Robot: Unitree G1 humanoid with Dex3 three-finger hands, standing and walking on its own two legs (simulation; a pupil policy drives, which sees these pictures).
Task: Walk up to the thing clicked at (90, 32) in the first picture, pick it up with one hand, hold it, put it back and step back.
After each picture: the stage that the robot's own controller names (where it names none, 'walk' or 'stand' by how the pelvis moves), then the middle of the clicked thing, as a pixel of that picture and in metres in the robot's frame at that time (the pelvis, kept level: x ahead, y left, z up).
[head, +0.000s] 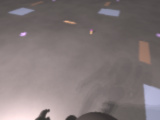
stand; (91, 31) +2.34 +0.04 -0.72
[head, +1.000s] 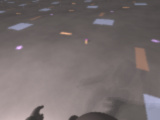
walk; (86, 41) +2.19 +0.27 -0.70
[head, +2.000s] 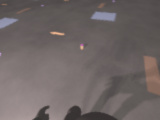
walk; (82, 46) +1.55 +0.31 -0.71
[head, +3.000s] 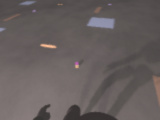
walk; (77, 65) +1.01 +0.30 -0.72
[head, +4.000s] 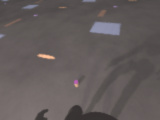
walk; (76, 83) +0.63 +0.27 -0.72
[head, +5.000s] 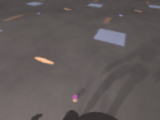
stand; (75, 98) +0.43 +0.18 -0.71
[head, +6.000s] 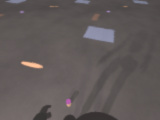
stand; (68, 102) +0.34 +0.22 -0.72
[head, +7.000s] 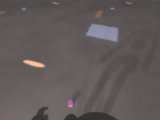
stand; (70, 103) +0.30 +0.20 -0.71
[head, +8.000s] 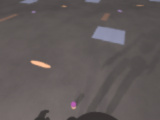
stand; (73, 105) +0.30 +0.18 -0.72
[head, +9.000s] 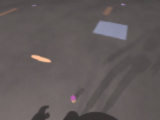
stand; (73, 98) +0.34 +0.20 -0.71
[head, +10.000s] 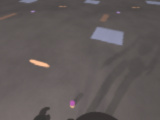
stand; (72, 104) +0.33 +0.18 -0.72
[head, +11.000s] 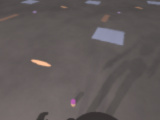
stand; (73, 102) +0.35 +0.18 -0.73
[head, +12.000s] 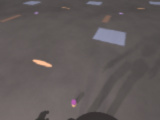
stand; (73, 103) +0.35 +0.17 -0.73
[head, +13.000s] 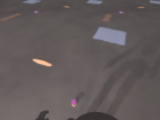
stand; (73, 102) +0.35 +0.17 -0.73
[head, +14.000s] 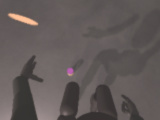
go down; (70, 71) +0.42 +0.17 -0.46
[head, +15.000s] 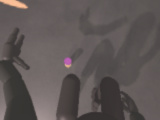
go down; (68, 62) +0.45 +0.18 -0.33
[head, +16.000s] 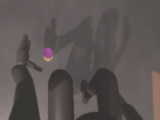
close in; (48, 54) +0.45 +0.22 -0.24
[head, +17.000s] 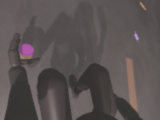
close; (26, 52) +0.44 +0.24 -0.23
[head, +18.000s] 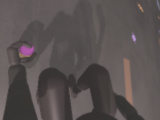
lift; (26, 51) +0.43 +0.24 -0.24
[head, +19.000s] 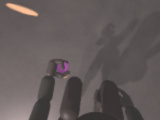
lift; (63, 70) +0.33 +0.20 -0.08
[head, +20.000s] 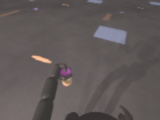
hold; (66, 77) +0.33 +0.17 +0.02
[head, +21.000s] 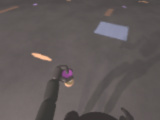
hold; (68, 78) +0.32 +0.16 -0.01
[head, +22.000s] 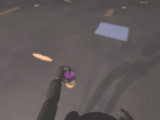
hold; (70, 79) +0.32 +0.15 -0.01
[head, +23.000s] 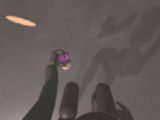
crouch; (64, 61) +0.42 +0.17 -0.10
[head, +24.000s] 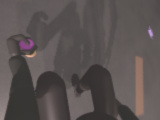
lower; (28, 48) +0.46 +0.24 -0.25
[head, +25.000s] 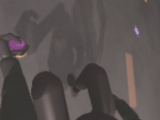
lower; (18, 48) +0.46 +0.26 -0.24
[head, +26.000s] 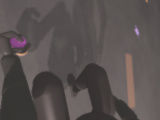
lower; (20, 46) +0.47 +0.26 -0.25
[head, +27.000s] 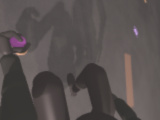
lower; (19, 46) +0.47 +0.26 -0.25
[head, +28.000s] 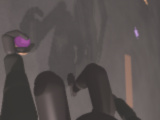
draw back; (22, 45) +0.47 +0.25 -0.25
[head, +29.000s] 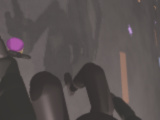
withdraw; (15, 47) +0.46 +0.25 -0.25
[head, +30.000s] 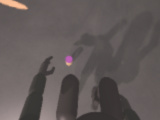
walk; (69, 60) +0.48 +0.18 -0.34
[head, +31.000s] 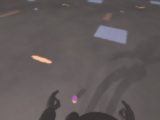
stand; (74, 99) +0.39 +0.14 -0.66
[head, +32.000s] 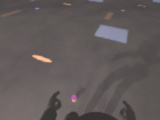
stand; (74, 98) +0.40 +0.16 -0.67
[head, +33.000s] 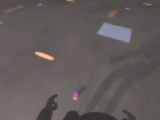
stand; (75, 96) +0.40 +0.15 -0.68
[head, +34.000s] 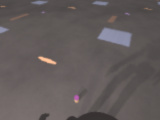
walk; (76, 98) +0.41 +0.15 -0.72
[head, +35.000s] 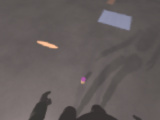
walk; (83, 80) +0.55 +0.03 -0.69
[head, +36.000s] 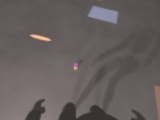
walk; (75, 66) +0.78 +0.18 -0.70
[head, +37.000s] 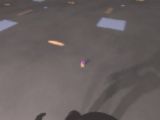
stand; (82, 63) +1.04 +0.20 -0.71
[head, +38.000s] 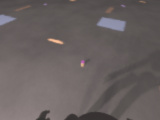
stand; (82, 63) +1.04 +0.15 -0.72
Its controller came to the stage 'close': yes
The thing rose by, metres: 0.71
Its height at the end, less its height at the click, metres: +0.00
